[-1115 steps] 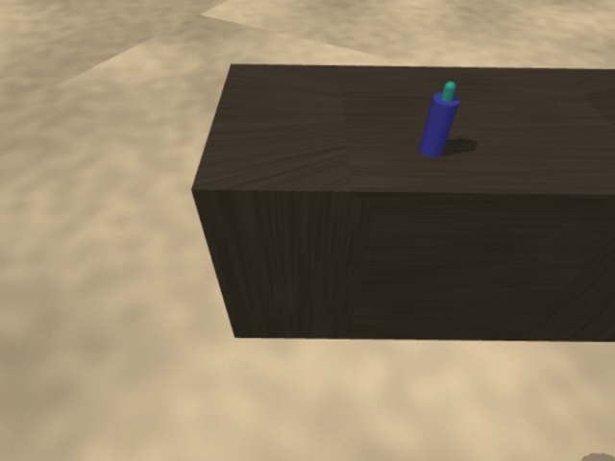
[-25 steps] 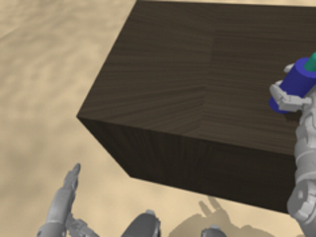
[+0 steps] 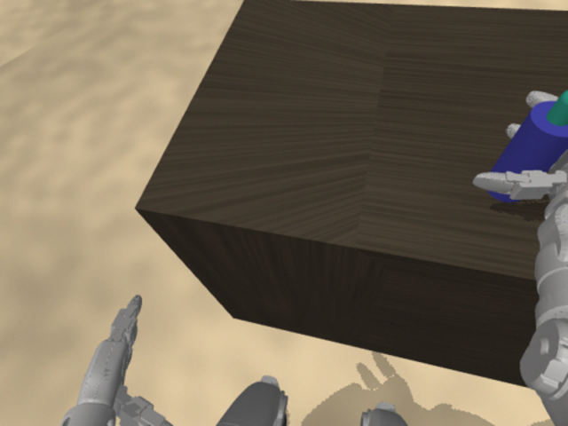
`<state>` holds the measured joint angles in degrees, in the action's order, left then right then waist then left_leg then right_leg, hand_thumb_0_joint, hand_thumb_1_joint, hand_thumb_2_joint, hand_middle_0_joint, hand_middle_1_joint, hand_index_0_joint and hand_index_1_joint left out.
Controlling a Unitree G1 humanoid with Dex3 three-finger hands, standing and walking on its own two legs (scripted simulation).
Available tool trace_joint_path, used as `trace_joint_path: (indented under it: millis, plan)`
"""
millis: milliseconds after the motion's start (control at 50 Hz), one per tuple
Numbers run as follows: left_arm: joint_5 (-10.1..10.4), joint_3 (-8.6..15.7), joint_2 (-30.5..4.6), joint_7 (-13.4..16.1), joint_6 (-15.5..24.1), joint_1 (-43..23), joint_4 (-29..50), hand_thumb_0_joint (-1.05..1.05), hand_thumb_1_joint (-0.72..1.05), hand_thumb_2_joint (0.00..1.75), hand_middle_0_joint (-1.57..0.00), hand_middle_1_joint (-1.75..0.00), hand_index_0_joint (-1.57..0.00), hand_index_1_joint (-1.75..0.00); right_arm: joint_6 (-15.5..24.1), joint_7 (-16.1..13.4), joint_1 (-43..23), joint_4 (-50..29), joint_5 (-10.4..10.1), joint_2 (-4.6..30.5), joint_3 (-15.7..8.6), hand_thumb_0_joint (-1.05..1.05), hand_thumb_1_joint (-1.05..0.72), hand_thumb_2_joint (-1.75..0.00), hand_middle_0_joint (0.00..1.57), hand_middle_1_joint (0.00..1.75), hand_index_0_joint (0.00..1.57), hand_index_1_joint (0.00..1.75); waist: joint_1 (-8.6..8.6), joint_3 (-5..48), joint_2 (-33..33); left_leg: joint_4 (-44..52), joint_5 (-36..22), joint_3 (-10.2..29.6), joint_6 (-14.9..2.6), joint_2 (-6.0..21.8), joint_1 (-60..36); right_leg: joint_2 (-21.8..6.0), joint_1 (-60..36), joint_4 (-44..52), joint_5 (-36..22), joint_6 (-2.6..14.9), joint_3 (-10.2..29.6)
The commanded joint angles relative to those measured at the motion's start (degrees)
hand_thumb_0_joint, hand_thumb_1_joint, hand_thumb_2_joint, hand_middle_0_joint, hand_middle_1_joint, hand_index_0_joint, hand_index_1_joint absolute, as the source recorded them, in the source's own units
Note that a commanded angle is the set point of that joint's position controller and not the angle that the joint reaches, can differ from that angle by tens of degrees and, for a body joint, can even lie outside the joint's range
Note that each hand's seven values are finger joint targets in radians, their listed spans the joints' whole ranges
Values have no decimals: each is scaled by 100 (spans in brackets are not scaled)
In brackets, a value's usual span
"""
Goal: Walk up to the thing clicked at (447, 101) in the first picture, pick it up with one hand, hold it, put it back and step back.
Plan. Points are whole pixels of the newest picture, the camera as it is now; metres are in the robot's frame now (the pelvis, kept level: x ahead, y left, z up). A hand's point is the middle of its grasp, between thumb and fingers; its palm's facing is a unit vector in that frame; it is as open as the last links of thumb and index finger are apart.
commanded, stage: withdraw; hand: right
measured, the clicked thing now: (535, 146) +0.50 -0.21 +0.09
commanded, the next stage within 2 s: rise in 0.42 s
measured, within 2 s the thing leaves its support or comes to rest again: neither
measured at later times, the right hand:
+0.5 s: hand out of the picture +0.50 -0.27 +0.18, palm faces +0.25 +0.97 -0.03, open 17.1 cm
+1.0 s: hand out of the picture +0.41 -0.37 +0.18, palm faces +0.47 +0.81 -0.34, open 17.5 cm
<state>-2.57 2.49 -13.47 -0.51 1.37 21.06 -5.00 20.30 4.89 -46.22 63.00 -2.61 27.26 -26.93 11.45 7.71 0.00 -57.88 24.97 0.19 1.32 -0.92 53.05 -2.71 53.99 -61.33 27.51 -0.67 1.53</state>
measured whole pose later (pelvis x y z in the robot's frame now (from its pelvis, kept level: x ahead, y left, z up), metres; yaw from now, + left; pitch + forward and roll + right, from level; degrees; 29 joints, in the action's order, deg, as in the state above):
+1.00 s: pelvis +0.03 -0.01 +0.05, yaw -1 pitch +10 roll +1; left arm 2.4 2.0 -15.3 -0.2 -2.6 19.9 -15.7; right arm 2.6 0.7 -29.8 46.3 0.7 36.1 -22.8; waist 1.2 7.6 1.4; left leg -39.0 19.6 0.5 1.5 0.4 29.0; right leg -1.6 30.0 -42.2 21.8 -0.4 0.7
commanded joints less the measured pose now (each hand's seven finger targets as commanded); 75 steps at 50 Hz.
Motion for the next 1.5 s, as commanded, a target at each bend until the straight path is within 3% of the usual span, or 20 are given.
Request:
trace_joint_path:
  millis: [0,180,240,300,340,420,460,520,540,580,660,740,820,900,940,1000,1200,1340,1440,1480]
  plan:
    - [29,551,-944,101,287,103,939,0,-56,6,-5,-5,-4,-5,428,14,-2510,-1392,-22,1347,-19,0,44,-12,35,22,35,22,-63,2907,1040,508,-1864,-176,-236,-151,-1089,129,-2077,675,-2215,96,-4]
    - [90,708,-1172,157,213,-60,1349,0,-52,4,-5,-5,-5,-5,406,-45,-2882,-1978,22,2163,-381,0,42,-10,14,11,13,11,-57,3313,865,689,-2127,-129,-200,-129,-1746,163,-2200,699,-2205,145,-61]
    - [131,418,-905,137,159,228,819,0,-52,4,-5,-5,-5,-5,234,31,-2520,-1650,-64,1932,-271,0,47,-3,9,5,8,5,-186,2866,1036,824,-1896,-173,-218,-152,-1643,177,-2224,934,-2117,101,-43]
    - [164,441,-979,189,134,37,859,0,-53,4,-5,-4,-5,-4,120,35,-3049,-2190,-20,2748,-578,0,47,-2,9,5,8,5,-342,3153,1266,922,-2150,-134,-216,-125,-1991,186,-2548,1023,-2428,90,-85]
    - [177,205,-710,170,88,293,31,0,-52,3,-5,-4,-5,-4,-132,213,-2553,-1380,-66,2133,-180,0,47,-1,9,4,7,4,-321,2412,1228,1031,-2164,-158,-226,-122,-1854,197,-2393,1120,-2483,71,-93]
    - [264,296,-1052,239,226,-770,505,0,-53,3,-5,-4,-5,-4,-421,472,-3034,-1471,-98,2677,-320,0,48,-2,8,4,7,4,-363,2842,1002,1242,-2250,-175,-197,-111,-2174,127,-2739,1349,-2617,73,-49]
    - [308,197,-935,254,223,-452,-109,0,-54,4,-5,-4,-5,-4,-661,699,-2674,-564,-200,2144,-31,0,47,-2,8,4,7,4,-230,2179,786,1369,-2058,-240,-194,-135,-2022,115,-2639,1521,-2480,74,-12]
    - [399,212,-1051,317,370,-631,266,0,-57,7,-7,-5,-5,-7,-853,955,-2839,-753,-263,2495,-124,0,46,-5,7,5,7,5,-201,2583,448,1496,-2330,-239,-139,-122,-2321,110,-2932,1552,-2726,121,-20]
    - [393,234,-1065,261,262,-656,551,0,-54,6,-6,-5,-5,-6,-977,613,-2288,-442,377,3373,-153,0,49,-5,7,6,7,5,-662,2268,353,1648,-2273,-200,-141,-70,-2535,193,-2733,1715,-2630,90,-179]
    - [443,183,-917,158,92,238,17,0,-53,5,-6,-5,-5,-5,-1135,413,-2063,-114,273,2553,264,0,51,-4,6,6,7,6,-386,1676,70,1797,-2183,-260,-147,-126,-2431,172,-2778,1915,-2509,112,-165]
    - [475,209,-953,-27,-93,576,-190,0,-53,4,-6,-4,-5,-4,-1327,161,-2094,-890,469,3661,-155,0,54,-4,6,6,6,6,-718,1592,416,1921,-2249,-211,-164,-44,-2631,259,-2796,2056,-2510,112,-268]
    - [505,138,-873,-182,-123,-90,-309,0,-52,6,-5,-5,-6,-4,-1368,-36,-2344,-1810,511,3765,-277,0,59,-4,6,5,5,5,-958,2236,961,1917,-2604,-165,-211,-15,-2894,250,-3279,2058,-3105,69,-279]
    - [530,66,-910,-83,-13,-1011,99,0,-54,8,-5,-5,-5,-5,-1317,-283,-1932,-2429,452,3266,-146,0,57,-5,6,5,5,5,-1021,2911,1064,1952,-2624,-255,-236,-80,-3133,155,-3900,2121,-3520,-21,-214]
    - [515,500,-1257,134,17,-741,31,0,-56,9,-5,-5,-4,-6,-1360,-458,-559,-2448,360,2406,291,0,54,-5,6,5,5,5,-879,2435,713,2063,-2467,-376,-238,-106,-3006,88,-4216,2247,-3664,-39,-166]
    - [529,608,-1334,199,52,-419,362,0,-54,7,-5,-5,-5,-5,-1307,-475,-303,-3630,250,2147,539,0,53,-5,6,5,5,5,-957,2480,915,2038,-2432,-428,-271,-118,-2962,61,-4539,2297,-3908,-82,-155]
    - [669,516,-924,178,-113,749,-230,0,-54,6,-5,-5,-5,-5,-1496,-483,2421,-3921,78,1749,355,0,53,-6,6,5,5,5,-1101,886,353,2219,-2289,-515,-248,-101,-3057,129,-3763,2565,-3276,4,-283]
    - [698,656,-691,44,-308,-257,-379,0,-52,5,-5,-5,-6,-5,-1556,-637,4567,-8657,-268,1117,146,0,54,-5,6,5,5,5,-1370,177,1008,2451,-1587,-316,-234,8,-3365,207,-3366,2939,-1918,24,-344]
    - [488,1137,-1080,534,-77,-658,-318,0,-54,6,-5,-5,-5,-5,-1420,-901,6874,-8870,-229,377,255,0,56,-5,5,6,5,6,-1459,697,-83,2299,-1801,-329,-112,88,-3723,243,-3494,2577,-2143,120,-243]
    - [492,1048,-955,641,53,-167,52,0,-52,5,-5,-5,-5,-5,-1303,-850,7634,-8689,-194,-227,740,0,57,-5,5,6,5,6,-1336,116,-693,2383,-1512,-335,-41,133,-3348,287,-3401,2582,-1848,165,-309]
    - [521,675,-494,606,49,361,-292,0,-52,6,-5,-5,-5,-5,-1258,-811,7201,-8824,-175,-226,809,0,57,-5,5,6,5,6,-1246,-313,-270,2416,-1266,-293,-61,153,-3003,314,-3348,2645,-1608,138,-362]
